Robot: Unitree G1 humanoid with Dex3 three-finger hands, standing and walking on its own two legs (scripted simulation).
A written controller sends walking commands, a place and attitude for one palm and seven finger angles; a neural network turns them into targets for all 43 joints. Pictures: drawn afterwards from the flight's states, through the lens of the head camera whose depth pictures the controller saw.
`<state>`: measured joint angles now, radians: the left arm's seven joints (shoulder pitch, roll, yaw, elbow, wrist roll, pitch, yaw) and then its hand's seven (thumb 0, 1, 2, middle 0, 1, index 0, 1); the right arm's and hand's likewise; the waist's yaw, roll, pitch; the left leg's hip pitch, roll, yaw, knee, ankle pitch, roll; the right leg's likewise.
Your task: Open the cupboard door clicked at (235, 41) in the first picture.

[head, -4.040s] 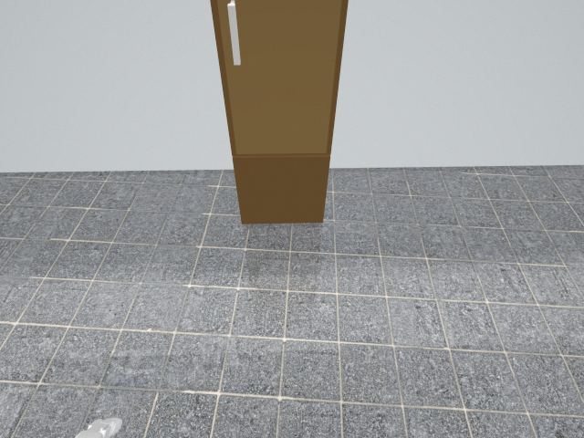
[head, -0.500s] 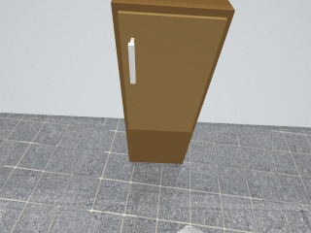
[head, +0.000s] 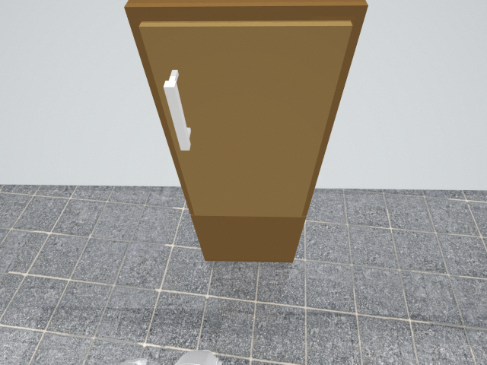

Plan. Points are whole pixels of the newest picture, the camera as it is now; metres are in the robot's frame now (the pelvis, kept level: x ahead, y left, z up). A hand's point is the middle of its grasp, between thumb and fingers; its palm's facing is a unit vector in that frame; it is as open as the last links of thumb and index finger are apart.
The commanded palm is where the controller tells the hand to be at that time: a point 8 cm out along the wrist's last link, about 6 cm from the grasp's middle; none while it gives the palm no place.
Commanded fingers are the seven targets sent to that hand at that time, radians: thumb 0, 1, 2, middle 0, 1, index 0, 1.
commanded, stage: come to a stop and stand still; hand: left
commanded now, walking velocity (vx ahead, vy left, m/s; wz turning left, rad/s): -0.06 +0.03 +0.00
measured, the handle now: (180, 112) +0.54 +0.16 +0.10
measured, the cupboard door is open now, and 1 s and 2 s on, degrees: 0 0 0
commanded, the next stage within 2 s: look again from close up in 1.10 s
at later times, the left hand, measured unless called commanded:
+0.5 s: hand out of the picture -0.03 +0.24 -0.18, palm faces +0.03 -0.98 -0.21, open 7.4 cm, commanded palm none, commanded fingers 0.00 0.90 0.90 -0.20 -0.30 -0.20 -0.30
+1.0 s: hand out of the picture -0.08 +0.19 -0.17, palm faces +0.01 -0.99 -0.16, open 7.4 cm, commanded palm none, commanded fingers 0.00 0.90 0.90 -0.20 -0.30 -0.20 -0.30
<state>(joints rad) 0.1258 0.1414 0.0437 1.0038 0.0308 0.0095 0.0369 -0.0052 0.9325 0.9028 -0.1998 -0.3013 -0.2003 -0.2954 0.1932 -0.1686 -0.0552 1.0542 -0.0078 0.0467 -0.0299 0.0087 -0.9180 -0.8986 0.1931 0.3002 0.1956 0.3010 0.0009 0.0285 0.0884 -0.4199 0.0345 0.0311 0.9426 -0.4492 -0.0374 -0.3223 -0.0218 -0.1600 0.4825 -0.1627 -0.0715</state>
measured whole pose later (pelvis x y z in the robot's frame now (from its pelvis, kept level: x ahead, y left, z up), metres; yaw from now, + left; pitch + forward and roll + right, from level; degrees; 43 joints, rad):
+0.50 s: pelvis -0.03 +0.06 +0.01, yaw -1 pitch +0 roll +1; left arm 0.27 0.18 0.03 1.11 0.02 0.05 0.03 0.01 0.91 0.90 -0.19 -0.30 -0.20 -0.29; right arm 0.20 -0.15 -0.02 1.05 -0.01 -0.01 -0.04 0.00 -0.93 -0.90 0.20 0.30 0.20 0.30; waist 0.01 -0.04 0.03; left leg -0.18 -0.05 0.12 0.41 -0.23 0.07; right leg -0.20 -0.05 -0.01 0.59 -0.37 0.03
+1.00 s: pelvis -0.07 +0.03 +0.01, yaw -1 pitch -2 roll +0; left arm 0.31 0.11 0.00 1.15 0.01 0.01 0.04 0.01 0.92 0.90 -0.20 -0.30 -0.20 -0.29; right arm 0.35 -0.12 0.00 1.18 -0.01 0.01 -0.03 0.01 -0.91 -0.90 0.19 0.30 0.20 0.30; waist -0.02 0.00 0.03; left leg -0.21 0.00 0.09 0.38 -0.16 0.03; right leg -0.15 0.00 -0.04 0.41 -0.24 -0.02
